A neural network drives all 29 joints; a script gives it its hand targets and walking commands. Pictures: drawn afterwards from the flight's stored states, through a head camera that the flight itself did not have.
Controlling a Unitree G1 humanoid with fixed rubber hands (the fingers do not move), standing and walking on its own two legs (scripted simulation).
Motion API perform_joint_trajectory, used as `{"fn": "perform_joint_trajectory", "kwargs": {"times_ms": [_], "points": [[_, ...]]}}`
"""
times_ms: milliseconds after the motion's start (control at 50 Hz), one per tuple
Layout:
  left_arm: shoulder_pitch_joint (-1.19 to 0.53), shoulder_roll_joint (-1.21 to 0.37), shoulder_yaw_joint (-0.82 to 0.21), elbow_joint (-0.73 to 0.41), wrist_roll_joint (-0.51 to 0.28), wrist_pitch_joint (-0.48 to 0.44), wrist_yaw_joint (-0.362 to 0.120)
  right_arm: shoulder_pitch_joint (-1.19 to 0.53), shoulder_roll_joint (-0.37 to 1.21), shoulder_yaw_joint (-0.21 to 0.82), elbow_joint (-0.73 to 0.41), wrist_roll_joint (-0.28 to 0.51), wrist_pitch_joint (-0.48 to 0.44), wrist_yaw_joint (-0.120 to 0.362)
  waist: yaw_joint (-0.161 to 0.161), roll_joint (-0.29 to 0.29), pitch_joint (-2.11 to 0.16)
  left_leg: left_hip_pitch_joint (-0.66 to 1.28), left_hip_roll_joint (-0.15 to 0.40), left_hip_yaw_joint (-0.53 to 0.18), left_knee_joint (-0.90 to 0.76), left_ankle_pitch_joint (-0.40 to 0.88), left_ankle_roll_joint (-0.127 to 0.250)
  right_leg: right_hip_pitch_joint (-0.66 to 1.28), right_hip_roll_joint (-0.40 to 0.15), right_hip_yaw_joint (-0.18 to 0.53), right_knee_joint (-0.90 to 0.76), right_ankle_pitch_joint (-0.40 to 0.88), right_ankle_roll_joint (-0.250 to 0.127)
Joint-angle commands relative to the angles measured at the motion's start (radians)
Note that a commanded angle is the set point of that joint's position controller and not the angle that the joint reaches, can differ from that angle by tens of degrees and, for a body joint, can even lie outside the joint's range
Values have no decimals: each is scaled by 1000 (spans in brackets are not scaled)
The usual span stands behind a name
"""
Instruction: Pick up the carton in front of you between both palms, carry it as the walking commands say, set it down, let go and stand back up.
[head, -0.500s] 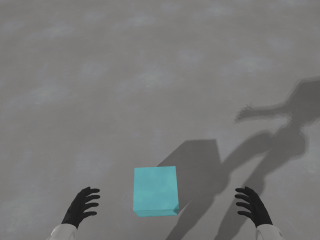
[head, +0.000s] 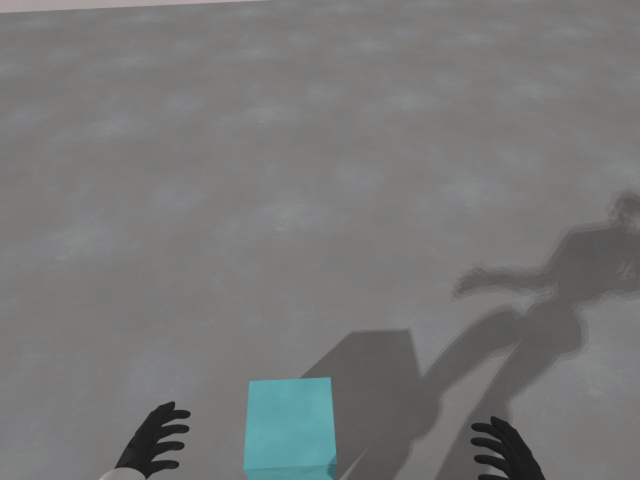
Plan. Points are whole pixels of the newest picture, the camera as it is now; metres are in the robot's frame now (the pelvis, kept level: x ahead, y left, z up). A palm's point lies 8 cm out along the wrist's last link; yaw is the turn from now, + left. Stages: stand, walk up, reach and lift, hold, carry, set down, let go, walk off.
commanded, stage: let go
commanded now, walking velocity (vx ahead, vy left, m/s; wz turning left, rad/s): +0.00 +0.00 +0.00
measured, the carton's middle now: (292, 435) +0.37 +0.09 -0.65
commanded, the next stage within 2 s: stand in 0.04 s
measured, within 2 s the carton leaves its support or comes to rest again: neither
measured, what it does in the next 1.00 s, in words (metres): stands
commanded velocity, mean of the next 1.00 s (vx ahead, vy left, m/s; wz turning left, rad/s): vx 0.00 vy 0.00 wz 0.00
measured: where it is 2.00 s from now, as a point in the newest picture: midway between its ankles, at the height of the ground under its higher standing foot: outside the picture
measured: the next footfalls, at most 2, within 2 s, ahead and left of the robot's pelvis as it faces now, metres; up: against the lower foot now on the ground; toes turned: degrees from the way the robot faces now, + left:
none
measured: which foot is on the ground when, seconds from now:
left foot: down 0.00-1.00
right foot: down 0.00-1.00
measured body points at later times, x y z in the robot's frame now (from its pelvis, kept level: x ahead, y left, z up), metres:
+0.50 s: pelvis +0.01 +0.03 +0.00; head +0.02 +0.04 +0.45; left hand +0.16 +0.31 -0.10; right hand +0.14 -0.27 -0.09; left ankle +0.00 +0.13 -0.74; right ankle -0.04 -0.10 -0.74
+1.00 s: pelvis +0.00 +0.03 +0.00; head +0.00 +0.04 +0.45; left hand +0.13 +0.33 -0.11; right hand +0.11 -0.28 -0.10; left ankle +0.00 +0.13 -0.74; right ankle -0.04 -0.10 -0.74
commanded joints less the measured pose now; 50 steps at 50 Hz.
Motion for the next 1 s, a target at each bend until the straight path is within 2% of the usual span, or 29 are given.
{"fn": "perform_joint_trajectory", "kwargs": {"times_ms": [0, 20, 40, 60, 100, 140, 260, 480, 660, 980], "points": [[-43, 118, 24, -112, -4, 19, 30, -24, -89, -18, -79, 10, -31, -20, 2, -23, -108, 22, -56, 68, -5, 191, 3, -33, -36, 10, -48, 419, 55], [-42, 115, 21, -111, -7, 22, 34, -32, -91, -15, -81, 12, -33, -20, 5, -18, -105, 15, -54, 65, -3, 197, 3, -40, -34, 7, -46, 403, 52], [-56, 219, 51, 12, -15, -51, 71, -54, -200, -39, 76, -42, -55, -52, 25, -100, -66, -82, 46, 31, 12, 194, -12, -139, -69, 30, -41, 215, 58], [-44, 207, 48, 21, -6, -85, 78, -25, -221, -50, 88, -49, -69, -63, 12, -72, -79, -86, 50, 12, 15, 160, -12, -138, -74, 47, -46, 140, 49], [-52, 192, 41, 54, 3, -122, 75, -50, -219, -42, 122, -48, -90, -66, 9, -13, -83, -106, 59, -8, -8, 82, 1, -155, -71, 61, -52, 48, 35], [-59, 192, 39, 83, 1, -140, 68, -73, -218, -39, 149, -45, -102, -65, 11, 23, -104, -113, 67, -25, -21, 82, 10, -134, -70, 63, -36, 87, 27], [-51, 226, 38, 161, 0, -170, 72, -84, -242, -37, 216, -43, -118, -68, 8, 39, -153, -56, 83, -40, -9, 246, 18, -106, -83, 73, -19, 227, 28], [-36, 260, 19, 267, -6, -184, 83, -98, -288, -33, 314, -36, -128, -72, 3, 29, -149, -7, 98, -57, -25, 337, 26, -90, -96, 81, -28, 290, 25], [-48, 275, 7, 330, -10, -189, 87, -117, -297, -26, 375, -31, -130, -69, 0, 15, -138, 9, 101, -59, -50, 332, 30, -78, -108, 90, -54, 295, 24], [-67, 304, -6, 433, -12, -198, 84, -136, -321, -13, 472, -23, -132, -62, -1, 12, -104, 7, 110, -68, -111, 226, 37, -66, -126, 114, -121, 242, 19]]}}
